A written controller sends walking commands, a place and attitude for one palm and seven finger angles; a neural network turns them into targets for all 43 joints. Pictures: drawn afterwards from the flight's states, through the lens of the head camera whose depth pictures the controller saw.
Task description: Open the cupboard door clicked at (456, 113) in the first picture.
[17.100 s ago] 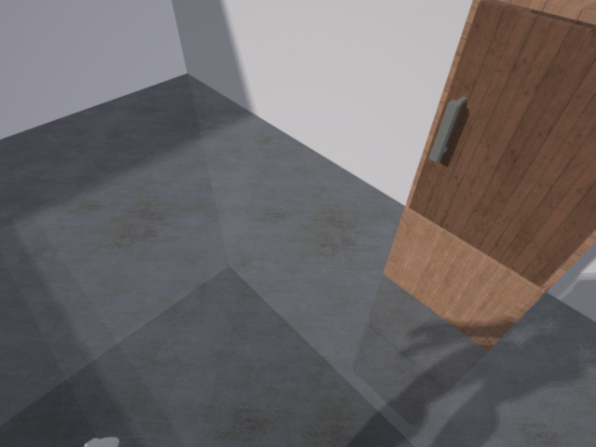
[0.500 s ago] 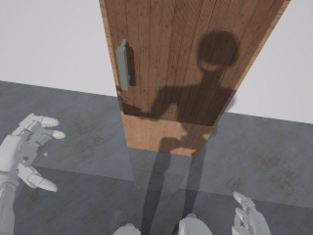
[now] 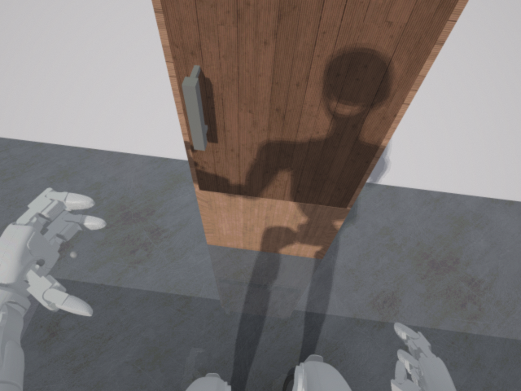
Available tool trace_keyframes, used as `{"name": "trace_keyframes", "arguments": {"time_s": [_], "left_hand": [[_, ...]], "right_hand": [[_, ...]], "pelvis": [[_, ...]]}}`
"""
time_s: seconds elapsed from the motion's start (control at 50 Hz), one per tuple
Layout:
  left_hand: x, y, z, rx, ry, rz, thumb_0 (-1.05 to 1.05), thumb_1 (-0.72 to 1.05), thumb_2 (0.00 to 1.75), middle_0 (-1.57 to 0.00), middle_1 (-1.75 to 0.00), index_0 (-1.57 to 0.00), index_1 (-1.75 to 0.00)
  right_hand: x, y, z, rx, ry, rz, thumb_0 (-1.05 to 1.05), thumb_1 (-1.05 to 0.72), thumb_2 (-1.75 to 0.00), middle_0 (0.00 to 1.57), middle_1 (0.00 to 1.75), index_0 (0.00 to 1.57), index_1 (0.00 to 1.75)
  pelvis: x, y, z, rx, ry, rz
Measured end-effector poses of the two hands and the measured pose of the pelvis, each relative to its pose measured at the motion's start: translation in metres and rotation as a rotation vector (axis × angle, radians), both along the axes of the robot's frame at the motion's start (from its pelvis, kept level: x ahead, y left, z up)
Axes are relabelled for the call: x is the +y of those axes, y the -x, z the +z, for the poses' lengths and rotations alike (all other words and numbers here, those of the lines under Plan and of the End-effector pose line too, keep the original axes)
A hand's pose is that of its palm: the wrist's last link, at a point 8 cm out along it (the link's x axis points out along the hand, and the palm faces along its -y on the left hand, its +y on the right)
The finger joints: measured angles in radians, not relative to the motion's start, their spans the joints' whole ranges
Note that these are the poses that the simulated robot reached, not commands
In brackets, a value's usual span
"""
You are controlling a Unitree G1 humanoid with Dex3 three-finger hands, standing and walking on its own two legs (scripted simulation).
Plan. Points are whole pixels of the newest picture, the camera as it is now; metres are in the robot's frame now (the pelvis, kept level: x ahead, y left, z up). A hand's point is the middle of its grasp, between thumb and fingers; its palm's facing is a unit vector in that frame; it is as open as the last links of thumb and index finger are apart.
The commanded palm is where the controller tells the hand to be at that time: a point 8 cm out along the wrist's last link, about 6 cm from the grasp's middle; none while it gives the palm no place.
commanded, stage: raise the hand with hooked fingers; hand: left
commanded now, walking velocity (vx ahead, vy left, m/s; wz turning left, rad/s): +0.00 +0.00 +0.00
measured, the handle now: (198, 110) +0.59 +0.15 +0.04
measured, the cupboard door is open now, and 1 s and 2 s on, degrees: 0 0 0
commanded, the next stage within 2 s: move the hooked fingers beside the handle in 0.04 s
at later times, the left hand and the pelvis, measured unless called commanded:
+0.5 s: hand (96, 222) +0.33 +0.25 +0.05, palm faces -0.11 -0.99 -0.02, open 14.0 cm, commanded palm +0.32 +0.30 +0.05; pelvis -0.01 +0.00 +0.00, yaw +0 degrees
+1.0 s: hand (137, 173) +0.43 +0.22 +0.05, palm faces -0.09 -1.00 -0.03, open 14.0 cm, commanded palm +0.41 +0.28 +0.05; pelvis +0.00 +0.00 -0.01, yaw -1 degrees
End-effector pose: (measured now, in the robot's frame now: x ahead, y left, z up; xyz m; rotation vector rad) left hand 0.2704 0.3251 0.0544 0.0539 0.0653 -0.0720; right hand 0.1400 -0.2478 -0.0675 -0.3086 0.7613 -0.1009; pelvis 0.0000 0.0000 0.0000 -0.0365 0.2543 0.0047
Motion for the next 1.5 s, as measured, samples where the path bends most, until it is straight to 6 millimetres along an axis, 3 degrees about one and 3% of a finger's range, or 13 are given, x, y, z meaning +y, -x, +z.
{"name": "trace_keyframes", "arguments": {"time_s": [0.28, 0.44, 0.9, 1.2, 1.5], "left_hand": [[0.0, -0.005, 0.0, -0.02, 0.022, 0.002, -0.01, -0.5, 0.3, -0.3, -1.2, -0.3, -1.2], [-0.011, -0.037, 0.0, -0.03, 0.029, -0.033, -0.01, -0.5, 0.3, -0.3, -1.2, -0.3, -1.2], [-0.047, -0.126, -0.002, -0.011, 0.024, -0.035, -0.01, -0.5, 0.3, -0.3, -1.2, -0.3, -1.2], [-0.043, -0.165, -0.001, -0.012, 0.03, -0.02, -0.01, -0.5, 0.3, -0.3, -1.2, -0.3, -1.2], [-0.058, -0.219, -0.003, -0.017, 0.034, -0.041, -0.01, -0.5, 0.3, -0.3, -1.2, -0.3, -1.2]], "right_hand": [[0.003, -0.005, -0.003, -0.015, 0.004, 0.019, 0.01, -0.9, -0.9, 0.2, 0.3, 0.2, 0.3], [0.0, 0.01, -0.009, 0.029, 0.017, -0.01, 0.01, -0.9, -0.9, 0.2, 0.3, 0.2, 0.3], [-0.017, 0.081, -0.029, 0.302, 0.016, -0.147, 0.01, -0.9, -0.9, 0.2, 0.3, 0.2, 0.3], [-0.027, 0.105, -0.034, 0.42, 0.039, -0.191, 0.01, -0.9, -0.9, 0.2, 0.3, 0.2, 0.3], [-0.022, 0.141, -0.039, 0.538, 0.058, -0.244, 0.01, -0.9, -0.9, 0.2, 0.3, 0.2, 0.3]], "pelvis": [[0.0, 0.005, -0.003, -0.003, 0.002, 0.008], [0.001, 0.009, -0.005, 0.008, 0.0, 0.006], [-0.002, 0.006, -0.005, 0.074, -0.016, -0.02], [-0.007, 0.005, -0.009, 0.111, -0.011, -0.025], [0.0, 0.009, -0.019, 0.17, 0.005, -0.028]]}}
